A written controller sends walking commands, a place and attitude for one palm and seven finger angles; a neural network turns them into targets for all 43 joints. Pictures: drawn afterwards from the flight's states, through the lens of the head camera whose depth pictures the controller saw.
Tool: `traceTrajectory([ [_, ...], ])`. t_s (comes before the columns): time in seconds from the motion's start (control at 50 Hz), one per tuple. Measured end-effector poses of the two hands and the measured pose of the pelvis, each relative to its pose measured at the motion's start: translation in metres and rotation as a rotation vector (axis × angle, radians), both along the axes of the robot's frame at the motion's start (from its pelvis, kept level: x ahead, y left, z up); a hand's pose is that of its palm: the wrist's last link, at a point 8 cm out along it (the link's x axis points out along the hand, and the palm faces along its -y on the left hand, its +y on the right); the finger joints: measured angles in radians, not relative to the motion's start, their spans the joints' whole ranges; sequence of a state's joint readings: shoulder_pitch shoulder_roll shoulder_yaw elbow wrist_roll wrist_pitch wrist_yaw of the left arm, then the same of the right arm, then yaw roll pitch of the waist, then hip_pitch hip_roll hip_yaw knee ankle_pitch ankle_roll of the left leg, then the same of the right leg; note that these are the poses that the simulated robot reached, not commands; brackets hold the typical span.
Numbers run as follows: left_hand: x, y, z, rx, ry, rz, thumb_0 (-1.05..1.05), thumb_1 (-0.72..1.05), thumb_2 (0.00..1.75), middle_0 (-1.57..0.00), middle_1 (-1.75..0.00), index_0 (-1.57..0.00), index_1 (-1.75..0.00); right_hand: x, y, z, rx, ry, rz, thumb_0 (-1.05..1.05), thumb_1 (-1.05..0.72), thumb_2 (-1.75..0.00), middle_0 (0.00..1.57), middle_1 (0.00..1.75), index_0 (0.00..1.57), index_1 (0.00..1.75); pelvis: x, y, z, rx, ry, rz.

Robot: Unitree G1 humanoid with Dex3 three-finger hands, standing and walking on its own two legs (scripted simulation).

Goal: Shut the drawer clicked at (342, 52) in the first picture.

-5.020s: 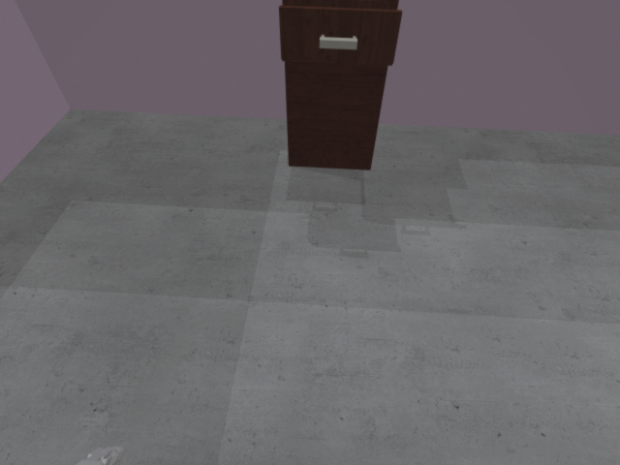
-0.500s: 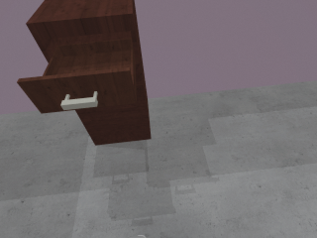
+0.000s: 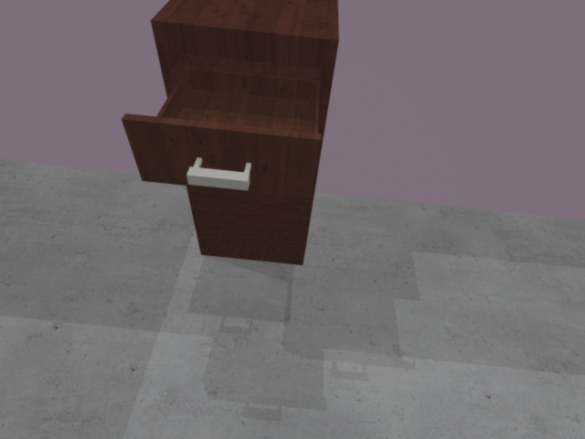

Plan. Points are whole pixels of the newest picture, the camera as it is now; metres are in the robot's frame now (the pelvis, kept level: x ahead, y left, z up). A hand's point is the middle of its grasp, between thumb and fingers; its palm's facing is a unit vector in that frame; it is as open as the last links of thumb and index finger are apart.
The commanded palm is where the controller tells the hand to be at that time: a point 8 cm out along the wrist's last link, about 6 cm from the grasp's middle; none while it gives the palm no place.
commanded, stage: take the last steps up to it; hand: left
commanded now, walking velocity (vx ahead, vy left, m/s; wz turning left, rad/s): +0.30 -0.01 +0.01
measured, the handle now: (221, 171) +0.59 +0.20 -0.01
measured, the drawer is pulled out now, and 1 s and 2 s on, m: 0.28 0.28 0.28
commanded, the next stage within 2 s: come to a stop and stand still in 0.72 s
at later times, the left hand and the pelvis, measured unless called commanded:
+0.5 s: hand (222, 366) +0.26 +0.14 -0.17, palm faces +0.02 -0.98 -0.20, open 7.4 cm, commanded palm none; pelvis +0.15 -0.04 -0.01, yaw +1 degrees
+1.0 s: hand (200, 383) +0.24 +0.17 -0.18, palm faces +0.09 -0.98 -0.15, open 7.4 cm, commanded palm none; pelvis +0.27 +0.01 +0.00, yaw +0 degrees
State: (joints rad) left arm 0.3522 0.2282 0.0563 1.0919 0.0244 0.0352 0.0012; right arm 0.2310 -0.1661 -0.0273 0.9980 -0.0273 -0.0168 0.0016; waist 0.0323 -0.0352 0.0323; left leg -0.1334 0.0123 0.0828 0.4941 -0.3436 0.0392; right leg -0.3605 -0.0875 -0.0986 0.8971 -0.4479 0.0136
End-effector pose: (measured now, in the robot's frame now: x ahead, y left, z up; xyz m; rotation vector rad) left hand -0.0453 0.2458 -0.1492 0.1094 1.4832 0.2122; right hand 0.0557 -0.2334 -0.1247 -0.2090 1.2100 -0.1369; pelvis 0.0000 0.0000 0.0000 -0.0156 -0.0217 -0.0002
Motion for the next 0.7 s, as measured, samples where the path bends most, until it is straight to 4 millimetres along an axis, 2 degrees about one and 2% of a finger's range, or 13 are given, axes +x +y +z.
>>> traceTrajectory([
  [0.1, 0.045, 0.007, 0.008, -0.010, -0.067, -0.016, 0.01, 0.91, 0.89, -0.20, -0.30, -0.20, -0.30, -0.031, 0.011, 0.001, 0.002, 0.120, -0.044, 0.00, -0.92, -0.90, 0.21, 0.30, 0.21, 0.30, 0.020, 0.008, 0.008, -0.002, -0.004, 0.014],
  [0.24, 0.143, -0.004, 0.009, -0.011, -0.180, -0.078, 0.00, 0.91, 0.90, -0.20, -0.30, -0.20, -0.30, -0.067, 0.022, -0.007, 0.044, 0.295, -0.128, 0.00, -0.91, -0.90, 0.21, 0.30, 0.21, 0.30, 0.058, 0.004, 0.004, 0.020, -0.005, 0.007],
  [0.32, 0.213, -0.022, 0.009, -0.011, -0.247, -0.139, 0.00, 0.91, 0.90, -0.20, -0.30, -0.20, -0.30, -0.073, 0.021, -0.015, 0.075, 0.374, -0.180, 0.00, -0.91, -0.90, 0.21, 0.30, 0.20, 0.30, 0.088, -0.007, -0.004, 0.029, -0.005, -0.003],
  [0.4, 0.278, -0.043, 0.005, 0.006, -0.355, -0.176, 0.00, 0.91, 0.89, -0.20, -0.30, -0.20, -0.30, -0.060, 0.011, -0.031, 0.108, 0.441, -0.205, 0.00, -0.91, -0.90, 0.21, 0.30, 0.21, 0.30, 0.123, -0.025, -0.020, 0.033, -0.008, -0.002],
  [0.44, 0.293, -0.051, 0.006, 0.012, -0.393, -0.163, 0.00, 0.91, 0.89, -0.20, -0.30, -0.20, -0.30, -0.040, 0.002, -0.036, 0.112, 0.439, -0.200, 0.00, -0.91, -0.90, 0.21, 0.30, 0.20, 0.30, 0.135, -0.032, -0.021, 0.024, -0.019, 0.007],
  [0.48, 0.297, -0.056, 0.010, 0.013, -0.389, -0.142, 0.00, 0.91, 0.89, -0.20, -0.30, -0.20, -0.30, -0.008, -0.008, -0.036, 0.106, 0.397, -0.183, 0.00, -0.91, -0.90, 0.21, 0.30, 0.20, 0.30, 0.146, -0.036, -0.017, 0.017, -0.023, 0.014],
  [0.54, 0.291, -0.060, 0.014, 0.019, -0.341, -0.107, -0.01, 0.91, 0.89, -0.20, -0.30, -0.20, -0.30, 0.052, -0.022, -0.032, 0.090, 0.286, -0.144, 0.01, -0.91, -0.90, 0.20, 0.30, 0.20, 0.30, 0.164, -0.039, -0.007, 0.011, -0.018, 0.016],
  [0.62, 0.281, -0.050, 0.020, 0.047, -0.273, -0.076, -0.02, 0.94, 0.89, -0.20, -0.30, -0.20, -0.30, 0.135, -0.031, -0.022, 0.075, 0.127, -0.097, 0.00, -0.91, -0.90, 0.20, 0.30, 0.20, 0.30, 0.186, -0.040, 0.001, 0.010, -0.006, 0.019],
  [0.7, 0.267, -0.044, 0.016, 0.028, -0.192, -0.044, -0.01, 0.93, 0.89, -0.20, -0.30, -0.20, -0.30, 0.202, -0.031, -0.012, 0.053, 0.023, -0.049, 0.00, -0.93, -0.90, 0.20, 0.30, 0.20, 0.30, 0.208, -0.033, 0.004, 0.003, -0.004, 0.017],
])
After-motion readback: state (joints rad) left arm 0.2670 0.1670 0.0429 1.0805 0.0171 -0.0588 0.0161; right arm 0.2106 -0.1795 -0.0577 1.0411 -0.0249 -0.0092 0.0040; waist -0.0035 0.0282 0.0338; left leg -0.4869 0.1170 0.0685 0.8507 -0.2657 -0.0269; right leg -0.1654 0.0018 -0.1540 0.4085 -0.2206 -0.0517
